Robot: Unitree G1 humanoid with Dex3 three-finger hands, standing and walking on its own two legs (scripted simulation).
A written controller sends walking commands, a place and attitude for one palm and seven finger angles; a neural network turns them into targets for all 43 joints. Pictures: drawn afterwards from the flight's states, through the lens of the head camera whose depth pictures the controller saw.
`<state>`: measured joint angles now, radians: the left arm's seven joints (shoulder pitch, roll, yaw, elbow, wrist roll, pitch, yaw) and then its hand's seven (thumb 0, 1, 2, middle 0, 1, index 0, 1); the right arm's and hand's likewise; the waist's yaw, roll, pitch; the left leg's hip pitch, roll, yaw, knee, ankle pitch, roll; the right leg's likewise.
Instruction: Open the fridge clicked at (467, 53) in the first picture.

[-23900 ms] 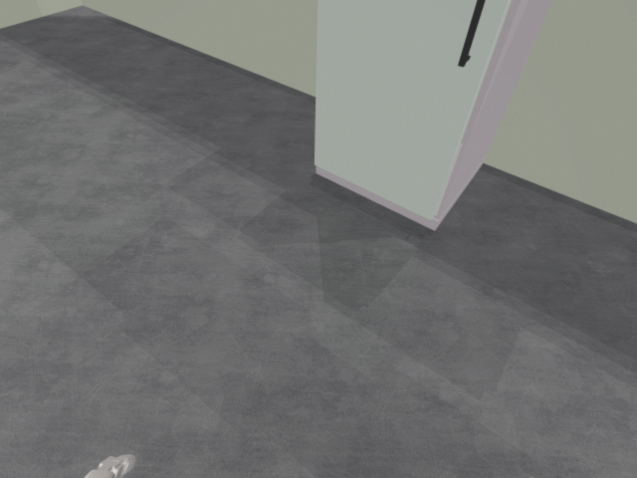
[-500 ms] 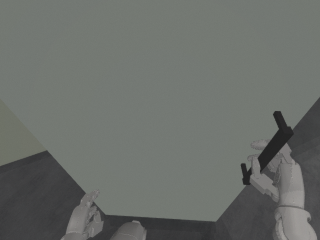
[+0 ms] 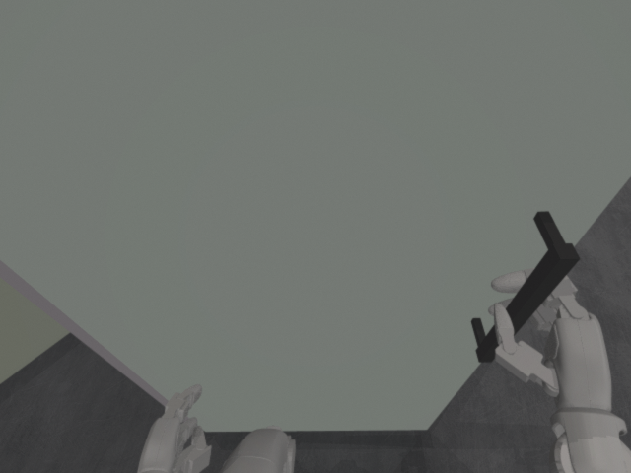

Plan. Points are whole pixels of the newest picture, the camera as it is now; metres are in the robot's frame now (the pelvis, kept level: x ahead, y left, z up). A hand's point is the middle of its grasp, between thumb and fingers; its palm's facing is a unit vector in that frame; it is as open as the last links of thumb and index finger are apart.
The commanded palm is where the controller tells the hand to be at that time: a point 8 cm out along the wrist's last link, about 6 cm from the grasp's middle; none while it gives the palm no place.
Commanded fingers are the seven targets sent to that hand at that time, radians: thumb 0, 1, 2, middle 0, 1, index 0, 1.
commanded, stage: walk backward, drawing the door open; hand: right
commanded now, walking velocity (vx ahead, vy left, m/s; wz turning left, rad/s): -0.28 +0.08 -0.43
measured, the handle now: (510, 299) +0.30 -0.19 +0.09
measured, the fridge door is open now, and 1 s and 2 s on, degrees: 48 80 77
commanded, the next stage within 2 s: stop walking and hold the door back in 0.74 s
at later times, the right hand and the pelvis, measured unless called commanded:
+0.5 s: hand out of the picture +0.09 -0.13 +0.09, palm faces +0.41 +0.88 -0.24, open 5.8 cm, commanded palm +0.03 -0.17 +0.09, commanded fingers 0.00 -0.90 -0.90 0.45 1.40 0.45 1.40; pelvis -0.09 +0.10 -0.01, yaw -16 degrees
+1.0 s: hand out of the picture -0.02 -0.07 +0.09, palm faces +0.65 +0.67 -0.36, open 5.7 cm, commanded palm -0.06 -0.12 +0.09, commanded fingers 0.00 -0.90 -0.90 0.45 1.40 0.45 1.40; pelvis -0.14 +0.22 +0.01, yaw -28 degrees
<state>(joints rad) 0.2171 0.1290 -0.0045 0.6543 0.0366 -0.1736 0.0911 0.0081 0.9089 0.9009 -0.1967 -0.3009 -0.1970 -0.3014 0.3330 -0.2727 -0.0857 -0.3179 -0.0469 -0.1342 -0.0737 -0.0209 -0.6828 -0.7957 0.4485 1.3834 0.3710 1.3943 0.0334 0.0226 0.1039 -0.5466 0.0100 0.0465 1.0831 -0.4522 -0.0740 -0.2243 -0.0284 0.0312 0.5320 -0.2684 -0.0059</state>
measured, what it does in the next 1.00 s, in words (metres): steps to the left, turning right: left foot, then right foot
